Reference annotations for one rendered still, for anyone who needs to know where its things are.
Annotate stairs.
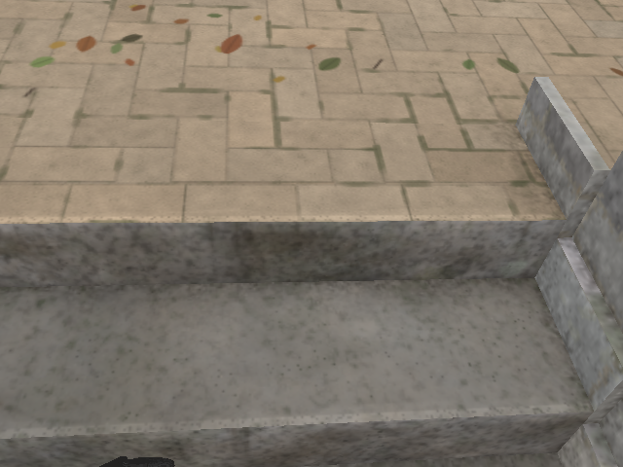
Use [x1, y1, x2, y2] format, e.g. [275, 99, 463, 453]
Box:
[0, 220, 594, 467]

